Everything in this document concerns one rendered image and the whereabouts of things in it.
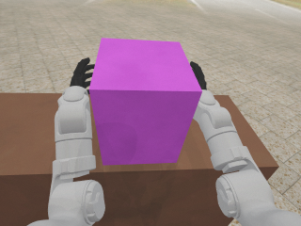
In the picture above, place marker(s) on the carton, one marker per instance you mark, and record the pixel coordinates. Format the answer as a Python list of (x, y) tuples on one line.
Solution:
[(144, 95)]

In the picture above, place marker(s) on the left robot forearm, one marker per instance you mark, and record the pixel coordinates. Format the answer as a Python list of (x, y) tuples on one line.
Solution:
[(73, 138)]

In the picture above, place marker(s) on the right robot upper arm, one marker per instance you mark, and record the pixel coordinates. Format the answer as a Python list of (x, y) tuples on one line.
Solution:
[(245, 196)]

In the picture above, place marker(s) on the pedestal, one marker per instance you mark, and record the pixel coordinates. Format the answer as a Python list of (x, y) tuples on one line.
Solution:
[(155, 194)]

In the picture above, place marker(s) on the robot right hand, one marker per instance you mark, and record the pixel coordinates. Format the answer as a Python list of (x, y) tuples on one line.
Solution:
[(199, 75)]

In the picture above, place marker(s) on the right robot forearm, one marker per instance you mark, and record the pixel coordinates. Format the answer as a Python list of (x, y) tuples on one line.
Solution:
[(227, 150)]

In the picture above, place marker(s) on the left robot upper arm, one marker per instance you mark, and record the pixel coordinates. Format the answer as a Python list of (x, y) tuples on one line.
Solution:
[(79, 203)]

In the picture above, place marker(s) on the robot left hand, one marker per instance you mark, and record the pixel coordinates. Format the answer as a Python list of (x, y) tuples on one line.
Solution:
[(80, 76)]

